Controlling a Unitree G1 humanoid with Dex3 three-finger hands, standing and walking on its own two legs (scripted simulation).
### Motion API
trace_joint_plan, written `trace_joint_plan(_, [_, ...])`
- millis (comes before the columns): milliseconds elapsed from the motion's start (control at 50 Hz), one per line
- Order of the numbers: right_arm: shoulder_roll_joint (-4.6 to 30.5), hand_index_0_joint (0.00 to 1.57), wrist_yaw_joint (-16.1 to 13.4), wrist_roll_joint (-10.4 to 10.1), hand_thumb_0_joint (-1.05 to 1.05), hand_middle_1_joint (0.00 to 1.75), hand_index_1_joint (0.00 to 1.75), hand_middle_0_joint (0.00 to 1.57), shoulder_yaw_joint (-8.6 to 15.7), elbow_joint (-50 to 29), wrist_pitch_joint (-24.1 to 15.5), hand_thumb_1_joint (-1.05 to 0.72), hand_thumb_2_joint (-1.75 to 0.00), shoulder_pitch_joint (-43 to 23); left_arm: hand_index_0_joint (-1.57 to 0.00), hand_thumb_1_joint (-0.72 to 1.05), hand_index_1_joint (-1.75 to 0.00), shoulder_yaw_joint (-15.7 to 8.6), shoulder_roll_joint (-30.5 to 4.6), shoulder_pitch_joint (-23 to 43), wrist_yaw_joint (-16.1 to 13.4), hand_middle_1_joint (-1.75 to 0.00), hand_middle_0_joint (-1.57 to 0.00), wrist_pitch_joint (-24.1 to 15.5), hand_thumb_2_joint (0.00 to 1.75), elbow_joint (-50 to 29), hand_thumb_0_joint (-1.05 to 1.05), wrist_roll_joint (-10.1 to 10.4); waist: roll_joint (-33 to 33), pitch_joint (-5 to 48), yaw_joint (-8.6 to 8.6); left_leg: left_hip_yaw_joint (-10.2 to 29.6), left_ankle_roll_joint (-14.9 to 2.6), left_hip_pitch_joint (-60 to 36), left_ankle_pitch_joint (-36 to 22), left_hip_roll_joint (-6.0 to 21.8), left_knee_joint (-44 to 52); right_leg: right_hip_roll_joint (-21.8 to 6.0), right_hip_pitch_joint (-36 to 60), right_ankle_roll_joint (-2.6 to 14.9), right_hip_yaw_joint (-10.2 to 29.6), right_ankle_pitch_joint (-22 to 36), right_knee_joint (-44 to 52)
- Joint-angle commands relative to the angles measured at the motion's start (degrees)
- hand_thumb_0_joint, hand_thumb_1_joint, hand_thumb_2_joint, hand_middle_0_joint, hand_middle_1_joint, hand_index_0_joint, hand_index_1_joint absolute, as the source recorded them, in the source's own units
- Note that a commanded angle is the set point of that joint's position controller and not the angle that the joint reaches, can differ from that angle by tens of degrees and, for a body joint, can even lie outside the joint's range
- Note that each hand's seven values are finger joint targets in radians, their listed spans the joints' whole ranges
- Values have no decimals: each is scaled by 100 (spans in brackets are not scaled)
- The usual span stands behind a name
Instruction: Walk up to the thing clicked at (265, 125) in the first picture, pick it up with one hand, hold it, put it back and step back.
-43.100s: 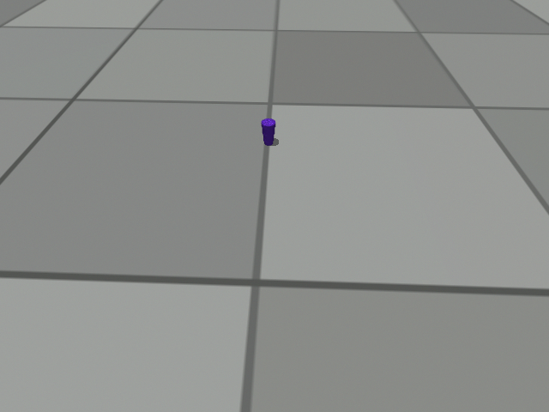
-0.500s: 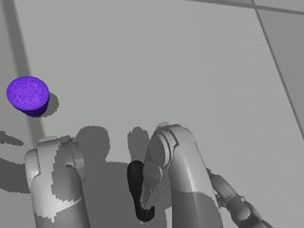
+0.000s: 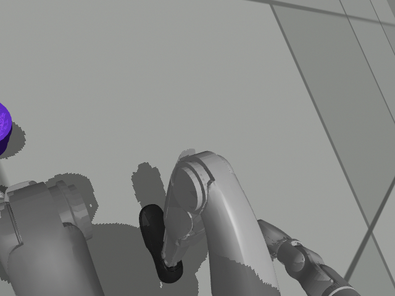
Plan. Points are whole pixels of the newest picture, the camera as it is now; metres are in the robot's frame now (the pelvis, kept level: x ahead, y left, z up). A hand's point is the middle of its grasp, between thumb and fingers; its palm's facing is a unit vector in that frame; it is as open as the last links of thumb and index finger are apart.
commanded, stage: close in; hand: left
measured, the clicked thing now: out of the picture +0.44 +0.25 -0.21
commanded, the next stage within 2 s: close in 0.18 s
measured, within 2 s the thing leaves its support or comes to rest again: leaves its support in 1.28 s
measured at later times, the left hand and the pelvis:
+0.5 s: hand out of the picture +0.41 +0.24 -0.19, palm faces +0.15 -0.99 +0.00, open 14.8 cm; pelvis +0.00 +0.00 +0.00, yaw -1 degrees
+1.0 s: hand out of the picture +0.43 +0.24 -0.19, palm faces +0.19 -0.98 -0.01, open 10.1 cm; pelvis +0.00 +0.00 +0.00, yaw -2 degrees
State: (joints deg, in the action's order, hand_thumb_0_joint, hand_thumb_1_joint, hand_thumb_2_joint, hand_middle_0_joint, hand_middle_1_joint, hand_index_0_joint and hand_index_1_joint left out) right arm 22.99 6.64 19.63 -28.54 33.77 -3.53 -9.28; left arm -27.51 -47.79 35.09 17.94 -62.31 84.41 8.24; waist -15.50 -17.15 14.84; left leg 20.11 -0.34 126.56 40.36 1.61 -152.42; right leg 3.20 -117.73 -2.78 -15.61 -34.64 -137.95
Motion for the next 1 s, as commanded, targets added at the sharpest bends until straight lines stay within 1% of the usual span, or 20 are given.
trace_joint_plan(0, [2086, 20, -92, -6, 0, 30, 30, 20, 679, -133, 71, -92, -90, 67, -8, -46, -5, 283, -652, 1203, -247, -7, -8, -434, 2, -730, 0, 84, 3112, 3047, 677, -360, 202, -2253, -423, 259, 2030, 166, 1237, 305, -505, 725, 956])
trace_joint_plan(60, [2077, 20, -66, 14, 0, 30, 30, 20, 627, -145, 83, -92, -90, 41, -7, -47, -5, 333, -548, 1334, -421, -6, -7, -518, 3, -675, 0, 127, 2870, 2928, 745, -331, 158, -2084, -217, 225, 1970, 174, 1239, 275, -514, 608, 1023])
trace_joint_plan(120, [2043, 20, -51, 55, 0, 30, 30, 20, 531, -168, 110, -92, -90, 42, -7, -47, -6, 321, -735, 1362, -591, -7, -7, -617, 4, -546, 0, 53, 2839, 2888, 709, -332, 134, -1998, -116, 216, 1915, 211, 1308, 273, -510, 540, 1059])
trace_joint_plan(160, [2017, 20, -40, 85, 0, 30, 30, 20, 492, -173, 132, -91, -90, 13, -7, -43, -6, 324, -723, 1313, -678, -7, -6, -697, 6, -477, 0, 12, 2815, 2854, 693, -340, 130, -1935, -108, 205, 1892, 227, 1358, 272, -513, 532, 1058])
trace_joint_plan(220, [1995, 20, -32, 129, 0, 30, 30, 20, 421, -219, 176, -92, -90, -18, -5, -40, -6, 223, -896, 1170, -830, -7, -5, -792, 8, -395, 0, -69, 2910, 2857, 580, -369, 148, -1964, -221, 217, 1892, 249, 1466, 292, -504, 604, 1059])
trace_joint_plan(240, [2010, 20, -32, 160, 0, 30, 30, 20, 427, -205, 194, -92, -90, -7, -6, -37, -6, 224, -776, 1094, -852, -7, -6, -815, 9, -389, 0, -73, 2966, 2918, 634, -316, 177, -2127, -407, 234, 1906, 246, 1509, 281, -536, 750, 1008])
trace_joint_plan(280, [2041, 20, -25, 189, 0, 30, 30, 20, 406, -219, 229, -91, -90, -53, -13, -28, -11, 229, -825, 985, -924, -11, -15, -841, 16, -362, 0, -143, 3141, 2853, 596, -256, 225, -2231, -502, 266, 1984, 243, 1484, 301, -569, 814, 941])
trace_joint_plan(300, [2041, 20, -21, 208, 0, 30, 30, 20, 410, -215, 244, -91, -90, -34, -15, -27, -13, 234, -787, 979, -960, -13, -16, -829, 17, -328, 0, -149, 3166, 2907, 622, -266, 226, -2266, -556, 253, 1959, 259, 1533, 296, -583, 869, 961])
trace_joint_plan(340, [2022, 20, -6, 221, 0, 30, 30, 20, 380, -230, 257, -90, -90, -75, -27, -12, -24, 312, -748, 993, -1029, -24, -28, -834, 27, -410, 0, -160, 3139, 2921, 640, -296, 209, -2206, -609, 241, 1892, 275, 1579, 293, -584, 934, 991])
trace_joint_plan(360, [2052, 20, -11, 219, 0, 30, 30, 20, 392, -222, 258, -90, -90, -83, -30, -9, -28, 357, -708, 1043, -1044, -28, -31, -855, 30, -449, 0, -171, 3143, 2821, 705, -254, 217, -2213, -617, 254, 1925, 258, 1512, 288, -609, 959, 964])
trace_joint_plan(480, [2026, 20, 30, 246, 0, 30, 30, 20, 378, -125, 248, -90, -90, -18, -38, 7, -36, 595, -656, 1329, -1227, -36, -39, -895, 40, -748, 0, -179, 3104, 3007, 823, -286, 179, -2235, -588, 234, 1788, 295, 1638, 264, -602, 1014, 1041])
trace_joint_plan(500, [2040, 20, 30, 223, 0, 30, 30, 20, 397, -128, 249, -90, -90, -37, -40, 8, -38, 529, -702, 1377, -1284, -38, -41, -895, 41, -762, 0, -191, 3087, 2948, 823, -223, 190, -2227, -479, 255, 1855, 286, 1537, 270, -636, 916, 1022])
trace_joint_plan(580, [2017, 20, 48, 262, 0, 30, 30, 20, 368, -108, 294, -89, -90, 9, -49, 17, -47, 529, -704, 1318, -1445, -47, -50, -893, 51, -624, 0, -263, 3042, 3030, 836, -205, 196, -2297, -637, 265, 1817, 307, 1645, 265, -633, 1044, 1022])
trace_joint_plan(660, [1965, 20, 54, 255, 0, 30, 30, 20, 338, -158, 333, -89, -90, -60, -62, 28, -60, 524, -794, 1285, -1554, -60, -63, -821, 63, -475, 0, -396, 3073, 2815, 785, -211, 198, -2129, -501, 266, 1897, 316, 1545, 280, -655, 901, 1053])
trace_joint_plan(680, [1963, 20, 60, 255, 0, 30, 30, 20, 332, -168, 346, -89, -90, -38, -63, 32, -62, 521, -834, 1209, -1572, -62, -65, -814, 65, -495, 0, -406, 3107, 2835, 726, -223, 199, -2162, -497, 275, 1911, 321, 1576, 285, -644, 881, 1048])
trace_joint_plan(740, [1971, 20, 73, 253, 0, 30, 30, 20, 364, -193, 367, -89, -90, -40, -69, 39, -68, 627, -651, 1227, -1601, -68, -71, -756, 71, -489, 0, -406, 3037, 2840, 792, -199, 200, -2177, -519, 268, 1932, 333, 1545, 283, -663, 904, 1066])
trace_joint_plan(800, [1975, 20, 76, 227, 0, 30, 30, 20, 374, -208, 374, -89, -90, -71, -82, 35, -83, 675, -617, 1146, -1599, -83, -83, -740, 81, -578, 0, -397, 3068, 2819, 775, -166, 215, -2243, -607, 278, 1960, 328, 1513, 280, -676, 989, 1037])
trace_joint_plan(880, [1988, 20, 91, 214, 0, 30, 30, 20, 387, -176, 379, -90, -90, -39, -92, 36, -93, 723, -566, 1204, -1617, -93, -92, -735, 89, -590, 0, -381, 3041, 2807, 839, -139, 206, -2202, -570, 272, 1953, 326, 1518, 277, -691, 985, 1045])
trace_joint_plan(900, [1981, 20, 95, 200, 0, 30, 30, 20, 385, -176, 375, -90, -90, -62, -94, 35, -95, 655, -593, 1174, -1638, -95, -94, -745, 91, -588, 0, -357, 3004, 2749, 799, -127, 198, -2147, -497, 277, 1965, 328, 1473, 281, -693, 927, 1052])
trace_joint_plan(980, [1961, 20, 101, 204, 0, 30, 30, 20, 365, -165, 371, -90, -90, -62, -104, 35, -108, 639, -623, 1147, -1648, -107, -105, -784, 102, -659, 0, -303, 2985, 2892, 774, -182, 173, -2169, -568, 264, 1871, 345, 1605, 274, -651, 998, 1088])
